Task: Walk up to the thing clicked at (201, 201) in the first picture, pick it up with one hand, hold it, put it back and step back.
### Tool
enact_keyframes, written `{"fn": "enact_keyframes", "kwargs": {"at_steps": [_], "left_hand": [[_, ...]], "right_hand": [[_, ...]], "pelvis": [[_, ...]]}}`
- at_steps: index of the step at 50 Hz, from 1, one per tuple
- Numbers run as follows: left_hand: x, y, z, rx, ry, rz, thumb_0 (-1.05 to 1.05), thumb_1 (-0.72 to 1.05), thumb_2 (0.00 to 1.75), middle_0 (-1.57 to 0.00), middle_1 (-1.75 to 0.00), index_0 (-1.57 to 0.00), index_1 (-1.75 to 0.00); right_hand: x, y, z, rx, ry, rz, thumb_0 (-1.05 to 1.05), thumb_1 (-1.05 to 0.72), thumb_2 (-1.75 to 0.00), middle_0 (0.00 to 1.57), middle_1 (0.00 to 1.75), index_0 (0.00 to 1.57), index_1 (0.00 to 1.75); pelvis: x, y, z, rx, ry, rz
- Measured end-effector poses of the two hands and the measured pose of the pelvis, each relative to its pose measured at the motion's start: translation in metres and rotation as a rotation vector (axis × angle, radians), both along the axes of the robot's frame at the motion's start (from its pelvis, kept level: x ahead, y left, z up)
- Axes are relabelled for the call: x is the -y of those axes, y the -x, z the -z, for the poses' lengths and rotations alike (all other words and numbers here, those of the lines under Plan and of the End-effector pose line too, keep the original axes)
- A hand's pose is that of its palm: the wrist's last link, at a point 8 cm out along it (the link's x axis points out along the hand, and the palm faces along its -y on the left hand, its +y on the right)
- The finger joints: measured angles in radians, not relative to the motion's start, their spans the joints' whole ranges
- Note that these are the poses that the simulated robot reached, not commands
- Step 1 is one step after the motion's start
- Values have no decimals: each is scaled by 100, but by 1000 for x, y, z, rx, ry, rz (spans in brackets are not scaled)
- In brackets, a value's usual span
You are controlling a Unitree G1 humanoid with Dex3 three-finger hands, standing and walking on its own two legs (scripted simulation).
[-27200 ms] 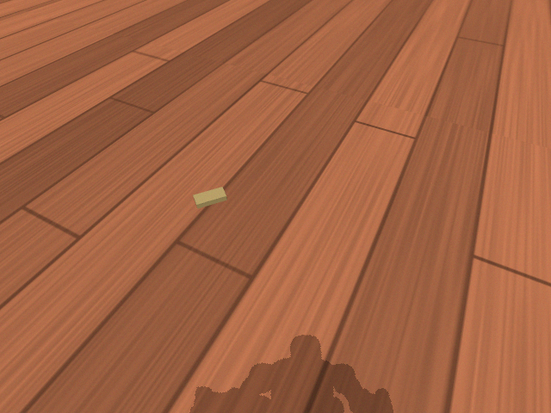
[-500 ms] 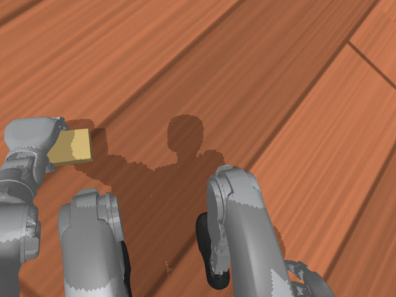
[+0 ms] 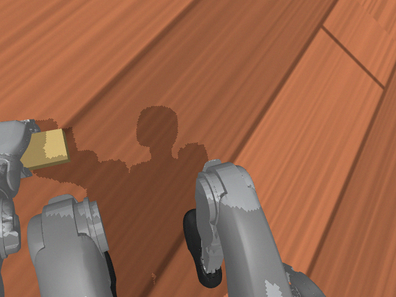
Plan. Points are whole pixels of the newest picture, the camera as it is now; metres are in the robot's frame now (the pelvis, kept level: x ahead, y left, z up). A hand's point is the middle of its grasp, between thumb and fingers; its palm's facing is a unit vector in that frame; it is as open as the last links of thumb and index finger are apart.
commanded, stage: rest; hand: left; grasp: from above
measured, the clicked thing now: (27, 153) +0.43 +0.26 -0.25
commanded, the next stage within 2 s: open in 0.94 s
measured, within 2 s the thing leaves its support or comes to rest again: rests again in 0.44 s
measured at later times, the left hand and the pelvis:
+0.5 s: hand (24, 155) +0.42 +0.26 -0.24, palm faces -0.45 -0.10 -0.89, open 9.9 cm; pelvis +0.00 +0.01 -0.01, yaw -3 degrees
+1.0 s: hand (25, 157) +0.42 +0.26 -0.25, palm faces -0.45 -0.09 -0.89, open 9.9 cm; pelvis -0.01 +0.01 +0.00, yaw -4 degrees
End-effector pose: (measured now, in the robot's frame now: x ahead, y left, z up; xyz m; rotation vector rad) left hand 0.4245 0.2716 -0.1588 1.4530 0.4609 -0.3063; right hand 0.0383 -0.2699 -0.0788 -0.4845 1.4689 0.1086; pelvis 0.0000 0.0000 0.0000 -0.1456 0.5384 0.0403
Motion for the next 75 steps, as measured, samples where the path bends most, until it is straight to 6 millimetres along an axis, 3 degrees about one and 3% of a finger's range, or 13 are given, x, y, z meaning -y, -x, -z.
{"fn": "enact_keyframes", "kwargs": {"at_steps": [15, 55, 63, 75], "left_hand": [[6, -1, 20, 26, 7, 11, 0, 3, 39, -79, -36, -77, -38], [6, 2, 31, 27, -13, 13, 1, 4, 40, -77, -39, -75, -40], [6, 5, 32, 17, -12, 20, 0, 4, 50, -66, -50, -63, -49], [4, -1, 36, 31, -16, 13, 0, -21, 75, -38, -70, -36, -70]], "right_hand": [[-6, 8, -5, -28, -30, -42, 0, -90, -90, 20, 30, 20, 30], [-13, 10, -24, -23, -77, -175, 0, -91, -90, 20, 30, 20, 30], [-15, 6, -24, -10, -87, -196, 0, -90, -90, 20, 30, 20, 30], [-16, 2, -28, -3, -78, -205, 0, -90, -90, 20, 30, 20, 30]], "pelvis": [[-3, -1, 7, 28, 25, 15], [-7, 6, 3, 73, 62, 32], [-7, 7, 2, 81, 65, 33], [-8, 7, 2, 82, 74, 34]]}}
